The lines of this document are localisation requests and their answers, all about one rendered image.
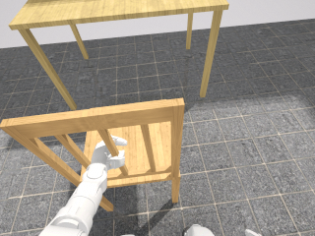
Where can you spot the chair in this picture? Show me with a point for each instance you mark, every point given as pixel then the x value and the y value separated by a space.
pixel 153 131

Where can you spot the table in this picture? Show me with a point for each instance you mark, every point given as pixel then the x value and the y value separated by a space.
pixel 53 13

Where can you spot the robot right thigh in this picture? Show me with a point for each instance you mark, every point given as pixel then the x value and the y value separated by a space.
pixel 198 231

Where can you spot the left robot forearm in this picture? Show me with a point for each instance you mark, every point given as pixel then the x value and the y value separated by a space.
pixel 80 210

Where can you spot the left robot upper arm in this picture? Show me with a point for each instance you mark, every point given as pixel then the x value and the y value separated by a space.
pixel 53 230

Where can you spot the robot left hand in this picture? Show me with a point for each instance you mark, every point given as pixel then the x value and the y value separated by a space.
pixel 102 154

